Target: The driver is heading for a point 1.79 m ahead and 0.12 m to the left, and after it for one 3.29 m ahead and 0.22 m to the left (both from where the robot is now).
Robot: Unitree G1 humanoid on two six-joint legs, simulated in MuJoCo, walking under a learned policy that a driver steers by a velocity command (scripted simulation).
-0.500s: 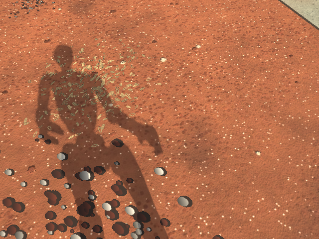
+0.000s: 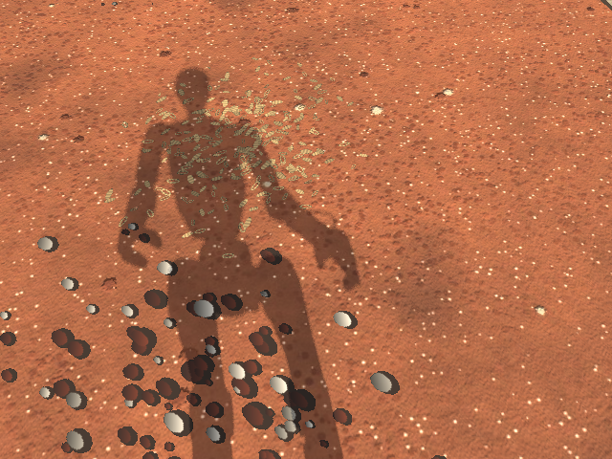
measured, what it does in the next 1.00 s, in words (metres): steps on the spot: right foot, then left foot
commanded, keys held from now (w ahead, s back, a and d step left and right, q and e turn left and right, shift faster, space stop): q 0.30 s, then no key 0.34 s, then e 0.32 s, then w+e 0.04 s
